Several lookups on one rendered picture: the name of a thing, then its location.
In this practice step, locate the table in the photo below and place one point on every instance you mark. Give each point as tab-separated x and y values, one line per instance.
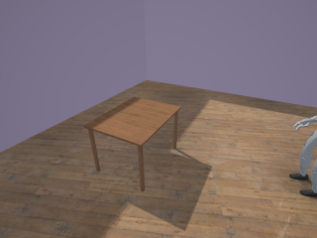
134	121

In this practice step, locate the robot right hand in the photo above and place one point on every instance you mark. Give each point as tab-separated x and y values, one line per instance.
305	123

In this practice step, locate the right robot shin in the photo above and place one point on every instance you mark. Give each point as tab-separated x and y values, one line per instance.
304	165

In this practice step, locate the right robot foot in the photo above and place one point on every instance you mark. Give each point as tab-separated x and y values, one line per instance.
299	176

